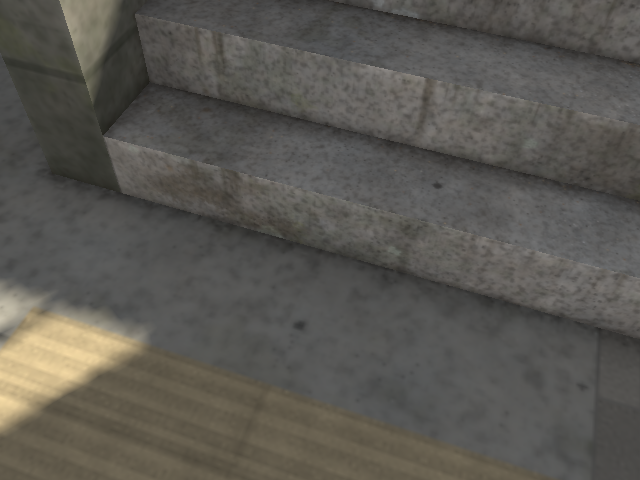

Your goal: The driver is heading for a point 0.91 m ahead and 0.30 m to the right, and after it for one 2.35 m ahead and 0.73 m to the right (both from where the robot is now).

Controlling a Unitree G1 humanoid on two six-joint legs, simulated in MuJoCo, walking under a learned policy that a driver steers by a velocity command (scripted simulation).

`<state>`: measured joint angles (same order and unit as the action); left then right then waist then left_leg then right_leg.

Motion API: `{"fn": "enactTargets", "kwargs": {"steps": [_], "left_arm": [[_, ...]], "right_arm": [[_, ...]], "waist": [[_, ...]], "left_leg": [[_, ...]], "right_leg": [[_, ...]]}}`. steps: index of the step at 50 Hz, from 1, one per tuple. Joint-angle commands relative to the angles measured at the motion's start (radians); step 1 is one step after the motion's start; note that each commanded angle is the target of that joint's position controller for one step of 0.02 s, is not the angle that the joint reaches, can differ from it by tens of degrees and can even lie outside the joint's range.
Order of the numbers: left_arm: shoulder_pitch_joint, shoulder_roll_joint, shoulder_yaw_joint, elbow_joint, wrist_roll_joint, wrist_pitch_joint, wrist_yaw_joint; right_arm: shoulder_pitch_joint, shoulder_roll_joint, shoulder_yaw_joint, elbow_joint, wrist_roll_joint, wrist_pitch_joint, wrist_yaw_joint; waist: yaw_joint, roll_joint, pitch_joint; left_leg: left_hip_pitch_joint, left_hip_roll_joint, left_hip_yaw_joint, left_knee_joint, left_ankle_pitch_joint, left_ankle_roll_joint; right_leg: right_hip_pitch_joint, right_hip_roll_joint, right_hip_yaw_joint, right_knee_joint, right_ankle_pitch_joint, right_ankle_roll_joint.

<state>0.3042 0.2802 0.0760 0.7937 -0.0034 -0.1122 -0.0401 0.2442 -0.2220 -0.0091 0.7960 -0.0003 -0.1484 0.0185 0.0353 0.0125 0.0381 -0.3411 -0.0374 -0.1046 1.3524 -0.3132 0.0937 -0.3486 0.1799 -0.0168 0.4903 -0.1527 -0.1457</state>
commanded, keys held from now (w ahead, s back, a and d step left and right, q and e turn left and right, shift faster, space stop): w+e+shift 0.84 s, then w+q+shift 0.16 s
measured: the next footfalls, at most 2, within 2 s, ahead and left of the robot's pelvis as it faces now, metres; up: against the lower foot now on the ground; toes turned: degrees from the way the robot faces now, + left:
left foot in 0.30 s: +0.51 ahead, +0.14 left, +0.00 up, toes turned -23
right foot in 0.74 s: +0.73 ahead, -0.26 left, +0.00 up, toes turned -45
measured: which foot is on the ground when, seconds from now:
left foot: up 0.00-0.28, down 0.30-0.74, up 0.76-1.00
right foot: down 0.00-0.28, up 0.30-0.72, down 0.74-1.00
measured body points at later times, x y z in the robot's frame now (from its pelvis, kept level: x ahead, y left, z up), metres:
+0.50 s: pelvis +0.44 +0.02 +0.01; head +0.44 +0.00 +0.46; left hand +0.72 +0.19 -0.06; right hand +0.35 -0.28 -0.10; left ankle +0.47 +0.15 -0.72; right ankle +0.40 -0.10 -0.62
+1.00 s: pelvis +0.74 -0.21 +0.01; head +0.76 -0.24 +0.46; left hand +1.01 -0.11 -0.10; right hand +0.68 -0.53 -0.06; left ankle +0.88 -0.14 -0.62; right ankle +0.71 -0.23 -0.72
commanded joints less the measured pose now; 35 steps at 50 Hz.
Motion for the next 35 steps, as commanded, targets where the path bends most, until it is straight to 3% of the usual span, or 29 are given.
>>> {"fn": "enactTargets", "kwargs": {"steps": [1,3,5,7,9,11,12,13,14,15,16,17,18,19,20,21,23,24,25,27,29,31,32,34,35], "left_arm": [[0.02,0.049,0.0,-0.063,-0.005,-0.018,-0.002],[0.034,0.04,-0.007,-0.056,-0.028,-0.013,0.01],[0.05,0.059,-0.003,-0.064,-0.032,-0.012,0.03],[0.082,0.079,0.004,-0.055,-0.037,-0.003,0.04],[0.14,0.094,0.011,-0.039,-0.051,0.002,0.04],[0.164,0.073,0.007,-0.03,-0.061,0.007,0.043],[0.168,0.071,0.009,-0.026,-0.058,0.014,0.045],[0.156,0.08,0.014,-0.029,-0.052,0.021,0.045],[0.111,0.091,0.015,-0.051,-0.033,0.026,0.041],[0.067,0.036,-0.005,-0.095,0.01,0.03,0.036],[0.263,-0.088,-0.052,-0.121,-0.048,0.021,0.029],[0.228,-0.006,-0.049,-0.109,-0.085,0.03,0.047],[0.092,0.054,-0.035,-0.126,-0.065,0.036,0.052],[-0.006,0.066,-0.03,-0.144,-0.037,0.038,0.05],[-0.07,0.05,-0.03,-0.171,-0.017,0.036,0.043],[-0.07,0.022,-0.03,-0.185,-0.027,0.045,0.033],[-0.07,-0.009,-0.035,-0.208,-0.052,0.074,0.023],[-0.083,-0.015,-0.04,-0.223,-0.045,0.082,0.019],[-0.102,-0.013,-0.044,-0.239,-0.032,0.084,0.015],[-0.137,0.008,-0.048,-0.261,-0.025,0.079,0.008],[-0.224,0.044,-0.04,-0.279,-0.017,0.069,-0.001],[-0.306,0.042,-0.04,-0.297,-0.017,0.056,-0.012],[-0.32,0.038,-0.042,-0.311,-0.023,0.05,-0.025],[-0.304,0.119,-0.011,-0.318,-0.03,0.048,-0.03],[-0.213,0.162,0.01,-0.309,-0.034,0.053,-0.026]], "right_arm": [[-0.04,-0.093,-0.018,-0.136,-0.014,-0.04,-0.003],[-0.063,-0.086,-0.014,-0.164,-0.021,-0.028,-0.015],[-0.212,-0.073,0.0,-0.228,-0.034,-0.031,-0.021],[-0.312,-0.031,0.009,-0.271,-0.034,-0.033,-0.016],[-0.335,-0.062,-0.011,-0.296,-0.007,-0.027,-0.021],[-0.358,-0.113,-0.036,-0.317,0.023,-0.023,-0.03],[-0.345,-0.141,-0.052,-0.319,0.031,-0.027,-0.034],[-0.281,-0.176,-0.073,-0.312,0.033,-0.034,-0.038],[-0.114,-0.205,-0.092,-0.289,0.035,-0.037,-0.044],[0.165,-0.264,-0.108,-0.253,0.032,-0.024,-0.059],[0.238,-0.328,-0.114,-0.203,0.0,-0.016,-0.038],[0.216,-0.236,-0.106,-0.209,0.002,-0.006,-0.03],[0.165,-0.168,-0.093,-0.206,0.008,0.005,-0.036],[0.133,-0.163,-0.088,-0.185,-0.004,0.017,-0.037],[0.104,-0.148,-0.084,-0.164,-0.023,0.021,-0.032],[0.071,-0.124,-0.077,-0.143,-0.034,0.019,-0.027],[0.026,-0.081,-0.068,-0.11,-0.009,0.014,-0.01],[0.011,-0.087,-0.07,-0.095,0.003,0.011,-0.007],[-0.006,-0.109,-0.074,-0.087,0.005,0.008,-0.009],[-0.054,-0.153,-0.081,-0.084,-0.002,0.002,-0.018],[-0.039,-0.197,-0.087,-0.074,-0.008,-0.003,-0.029],[0.017,-0.229,-0.085,-0.052,-0.013,-0.002,-0.035],[0.026,-0.278,-0.092,-0.052,-0.011,-0.001,-0.035],[0.055,-0.329,-0.1,-0.046,-0.017,0.017,-0.043],[0.037,-0.361,-0.108,-0.056,-0.02,0.029,-0.049]], "waist": [[-0.073,0.053,-0.027],[-0.096,0.038,0.029],[-0.054,0.019,0.087],[-0.004,-0.026,0.083],[0.024,-0.071,0.038],[0.028,-0.098,0.024],[0.013,-0.107,0.008],[-0.036,-0.108,-0.038],[-0.135,-0.122,-0.155],[-0.245,-0.072,-0.358],[-0.131,0.413,-0.552],[-0.158,0.392,-0.443],[-0.185,0.254,-0.259],[-0.173,0.072,-0.144],[-0.145,0.01,-0.076],[-0.101,0.034,-0.046],[-0.057,0.066,-0.013],[-0.041,0.063,0.005],[-0.03,0.056,0.025],[-0.009,0.048,0.062],[-0.038,-0.004,0.085],[-0.072,-0.041,0.085],[-0.058,-0.003,0.085],[-0.011,0.072,0.015],[0.053,0.119,-0.049]], "left_leg": [[-0.347,0.09,-0.065,-0.097,0.029,-0.018],[-0.328,0.113,-0.026,-0.218,0.024,-0.062],[-0.238,0.092,0.038,-0.446,0.19,-0.099],[-0.028,0.039,0.075,-0.663,0.407,-0.116],[0.098,0.002,0.049,-0.763,0.502,-0.137],[0.087,0.001,0.007,-0.859,0.436,-0.142],[0.093,-0.004,0.004,-0.889,0.374,-0.131],[0.155,-0.01,0.015,-0.906,0.305,-0.109],[0.331,0.045,-0.006,-0.87,0.275,-0.069],[0.654,0.219,-0.151,-0.786,0.08,-0.003],[0.986,0.504,-0.748,-0.95,-0.28,0.184],[0.911,0.488,-0.868,-1.041,-0.568,0.148],[0.771,0.432,-0.676,-1.059,-0.45,0.097],[0.605,0.39,-0.493,-1.064,-0.192,0.071],[0.468,0.353,-0.376,-1.08,-0.019,0.068],[0.371,0.326,-0.282,-1.098,0.058,0.062],[0.282,0.303,-0.14,-1.133,0.138,0.046],[0.251,0.303,-0.084,-1.149,0.199,0.044],[0.221,0.304,-0.03,-1.166,0.26,0.047],[0.146,0.276,0.093,-1.212,0.307,0.032],[0.144,0.235,0.205,-1.233,0.347,-0.003],[0.203,0.214,0.278,-1.217,0.495,-0.034],[0.224,0.236,0.291,-1.18,0.663,-0.04],[0.354,0.25,0.314,-1.026,1.151,-0.062],[0.378,0.266,0.312,-0.882,1.341,-0.056]], "right_leg": [[0.245,-0.267,0.574,-0.318,-0.142,-0.198],[0.101,-0.246,0.513,-0.329,-0.09,-0.194],[-0.066,-0.199,0.434,-0.35,0.009,-0.174],[-0.205,-0.142,0.369,-0.326,0.033,-0.112],[-0.177,-0.159,0.425,-0.3,-0.041,-0.078],[-0.019,-0.18,0.48,-0.226,-0.042,-0.055],[0.063,-0.192,0.495,-0.155,0.05,-0.041],[0.123,-0.183,0.482,-0.031,0.234,-0.014],[0.109,-0.165,0.445,0.172,0.364,0.022],[-0.046,-0.139,0.375,0.499,0.259,0.044],[-0.389,-0.051,0.261,0.844,-0.399,0.083],[-0.542,-0.171,0.219,0.979,-0.34,0.074],[-0.602,-0.202,0.173,0.995,-0.253,0.07],[-0.564,-0.238,0.139,0.961,-0.189,0.074],[-0.524,-0.27,0.132,0.92,-0.157,0.067],[-0.475,-0.304,0.14,0.896,-0.151,0.066],[-0.47,-0.345,0.131,0.869,-0.164,0.067],[-0.486,-0.357,0.126,0.859,-0.131,0.072],[-0.497,-0.362,0.122,0.834,-0.087,0.084],[-0.459,-0.363,0.105,0.711,0.046,0.104],[-0.392,-0.333,0.035,0.534,0.194,0.104],[-0.32,-0.285,-0.04,0.386,0.261,0.078],[-0.265,-0.264,-0.064,0.312,0.257,0.057],[-0.183,-0.172,-0.144,0.287,0.159,0.021],[-0.082,-0.138,-0.159,0.303,0.068,0.0]]}}
Keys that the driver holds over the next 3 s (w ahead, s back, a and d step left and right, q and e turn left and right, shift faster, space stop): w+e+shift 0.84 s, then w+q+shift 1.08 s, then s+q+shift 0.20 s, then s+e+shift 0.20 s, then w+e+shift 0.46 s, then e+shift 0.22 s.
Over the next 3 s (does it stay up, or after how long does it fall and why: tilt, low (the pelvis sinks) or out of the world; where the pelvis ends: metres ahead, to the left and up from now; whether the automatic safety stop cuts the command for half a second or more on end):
stays up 1.50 -0.45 0.61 its command is cut before an obstacle after 0.9 s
